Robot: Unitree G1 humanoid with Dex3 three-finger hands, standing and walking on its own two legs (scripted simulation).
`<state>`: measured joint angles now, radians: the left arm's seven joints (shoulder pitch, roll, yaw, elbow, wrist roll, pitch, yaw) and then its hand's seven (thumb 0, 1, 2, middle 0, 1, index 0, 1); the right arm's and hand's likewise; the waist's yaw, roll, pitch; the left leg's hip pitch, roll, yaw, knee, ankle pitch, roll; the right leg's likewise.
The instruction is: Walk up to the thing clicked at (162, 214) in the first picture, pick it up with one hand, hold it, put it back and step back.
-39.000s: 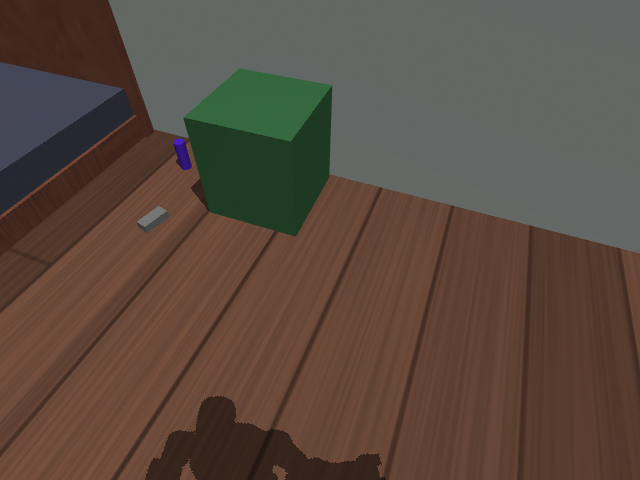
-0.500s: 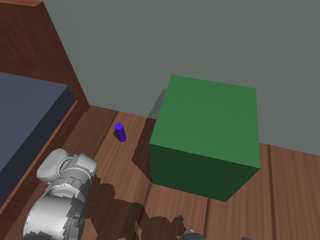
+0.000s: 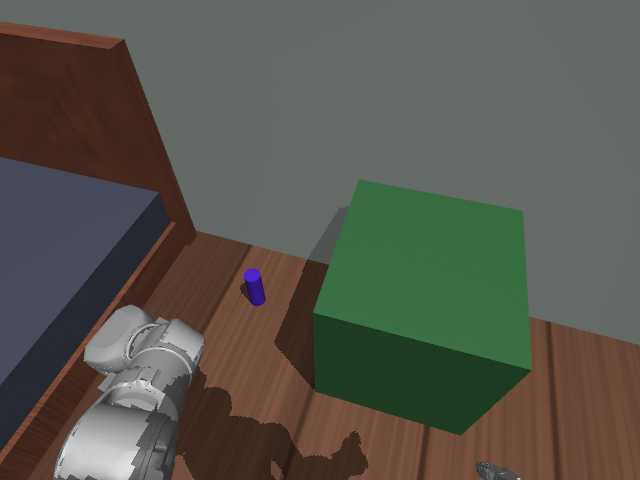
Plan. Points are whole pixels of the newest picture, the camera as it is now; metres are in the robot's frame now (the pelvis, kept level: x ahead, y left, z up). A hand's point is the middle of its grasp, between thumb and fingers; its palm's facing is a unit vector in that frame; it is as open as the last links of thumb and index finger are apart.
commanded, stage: hold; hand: left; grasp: from above
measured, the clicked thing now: (149, 363) +0.33 +0.25 -0.09
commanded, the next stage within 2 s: crouch in 1.56 s
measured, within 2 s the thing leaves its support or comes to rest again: neither
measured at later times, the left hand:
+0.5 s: hand (149, 351) +0.32 +0.23 -0.03, palm faces -0.16 -0.40 -0.90, open 8.7 cm
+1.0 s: hand (153, 355) +0.31 +0.21 -0.02, palm faces -0.15 -0.41 -0.90, open 8.8 cm
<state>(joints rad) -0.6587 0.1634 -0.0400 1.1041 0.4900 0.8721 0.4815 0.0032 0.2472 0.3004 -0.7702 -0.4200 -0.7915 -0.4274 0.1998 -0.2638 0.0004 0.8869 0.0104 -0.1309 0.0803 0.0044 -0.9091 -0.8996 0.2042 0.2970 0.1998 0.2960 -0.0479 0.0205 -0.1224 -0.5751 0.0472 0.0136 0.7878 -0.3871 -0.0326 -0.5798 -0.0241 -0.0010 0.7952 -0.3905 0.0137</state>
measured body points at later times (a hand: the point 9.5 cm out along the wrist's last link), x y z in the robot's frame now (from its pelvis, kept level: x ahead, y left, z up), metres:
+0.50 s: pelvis +0.01 -0.01 +0.01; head +0.04 -0.02 +0.46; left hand +0.33 +0.24 +0.02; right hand +0.14 -0.26 -0.11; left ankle +0.00 +0.14 -0.71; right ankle +0.00 -0.13 -0.71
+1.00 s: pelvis +0.00 -0.01 +0.02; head +0.02 -0.03 +0.47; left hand +0.32 +0.23 +0.03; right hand +0.15 -0.25 -0.11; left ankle +0.00 +0.14 -0.71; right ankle +0.00 -0.13 -0.71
